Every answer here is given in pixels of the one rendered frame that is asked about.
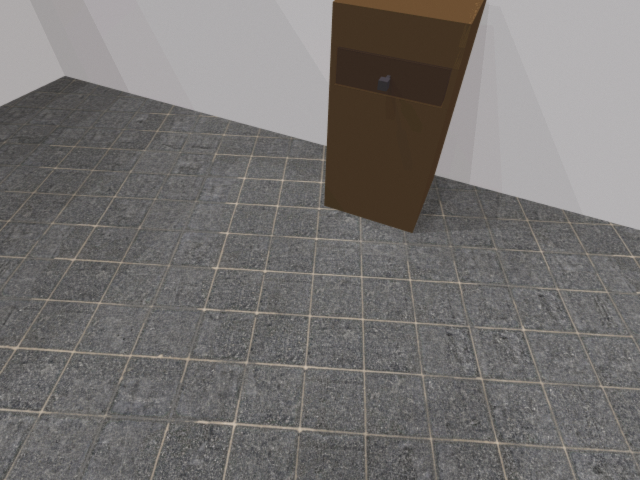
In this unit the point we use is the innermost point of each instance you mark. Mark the drawer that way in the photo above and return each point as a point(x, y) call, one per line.
point(411, 80)

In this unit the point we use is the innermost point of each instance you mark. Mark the handle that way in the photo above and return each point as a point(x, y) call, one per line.
point(383, 83)

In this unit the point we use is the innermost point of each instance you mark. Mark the cabinet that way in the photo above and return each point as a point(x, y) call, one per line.
point(382, 150)

